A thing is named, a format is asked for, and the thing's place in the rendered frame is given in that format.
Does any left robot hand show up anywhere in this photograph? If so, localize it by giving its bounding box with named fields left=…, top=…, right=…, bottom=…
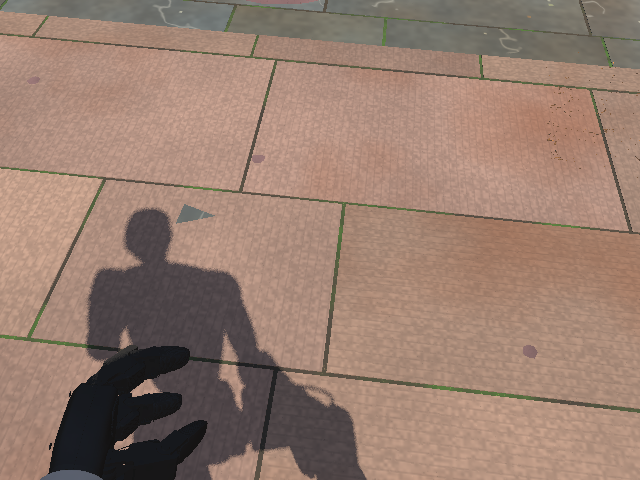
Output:
left=48, top=345, right=208, bottom=480

